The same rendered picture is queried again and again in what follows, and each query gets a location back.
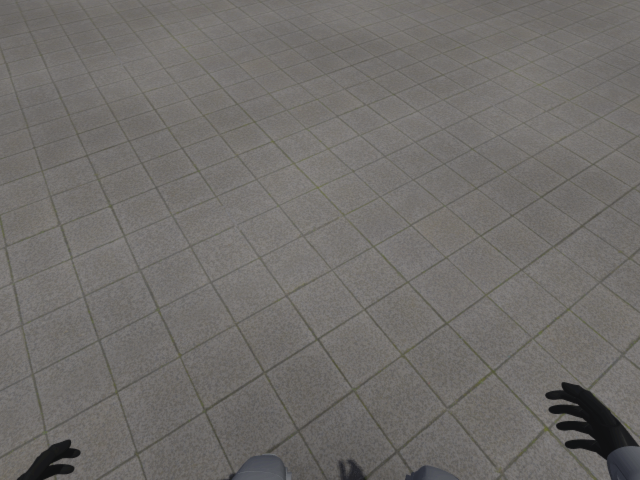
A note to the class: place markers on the robot right hand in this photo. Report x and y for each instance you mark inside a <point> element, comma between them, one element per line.
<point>605,428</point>

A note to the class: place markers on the robot left thigh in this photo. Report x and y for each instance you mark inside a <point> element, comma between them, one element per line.
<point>263,467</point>

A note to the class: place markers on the robot left hand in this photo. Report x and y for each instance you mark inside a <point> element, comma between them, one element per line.
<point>41,470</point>

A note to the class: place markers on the robot right forearm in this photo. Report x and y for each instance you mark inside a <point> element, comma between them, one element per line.
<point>624,463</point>

